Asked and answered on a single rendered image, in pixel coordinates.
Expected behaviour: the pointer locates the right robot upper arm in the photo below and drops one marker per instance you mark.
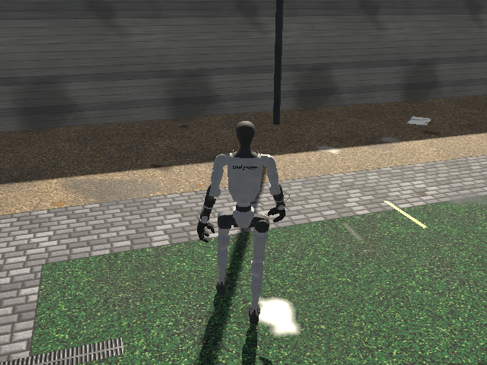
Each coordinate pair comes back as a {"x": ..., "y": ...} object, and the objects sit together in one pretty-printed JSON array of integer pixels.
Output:
[{"x": 272, "y": 173}]

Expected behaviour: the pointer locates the left robot upper arm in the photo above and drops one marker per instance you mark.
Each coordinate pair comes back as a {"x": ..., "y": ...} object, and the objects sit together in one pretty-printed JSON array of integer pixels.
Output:
[{"x": 217, "y": 172}]

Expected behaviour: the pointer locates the left robot hand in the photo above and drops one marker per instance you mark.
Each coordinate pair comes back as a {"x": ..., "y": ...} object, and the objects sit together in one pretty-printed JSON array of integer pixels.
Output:
[{"x": 201, "y": 231}]

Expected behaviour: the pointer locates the robot left forearm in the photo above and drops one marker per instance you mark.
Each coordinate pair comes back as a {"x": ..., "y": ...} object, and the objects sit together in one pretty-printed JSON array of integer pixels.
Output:
[{"x": 207, "y": 207}]

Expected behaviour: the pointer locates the right robot hand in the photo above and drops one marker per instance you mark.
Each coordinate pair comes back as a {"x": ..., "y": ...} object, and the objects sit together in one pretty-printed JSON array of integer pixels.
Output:
[{"x": 276, "y": 211}]

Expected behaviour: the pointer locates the robot right shin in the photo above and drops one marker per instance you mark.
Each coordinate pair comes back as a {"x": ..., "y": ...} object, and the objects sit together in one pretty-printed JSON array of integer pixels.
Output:
[{"x": 256, "y": 287}]

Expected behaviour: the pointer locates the robot head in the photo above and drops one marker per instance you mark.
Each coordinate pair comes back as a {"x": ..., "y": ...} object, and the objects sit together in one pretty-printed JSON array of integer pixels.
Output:
[{"x": 245, "y": 133}]

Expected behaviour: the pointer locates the robot right forearm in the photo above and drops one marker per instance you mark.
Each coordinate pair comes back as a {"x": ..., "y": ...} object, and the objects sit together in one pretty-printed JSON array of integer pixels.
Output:
[{"x": 279, "y": 199}]

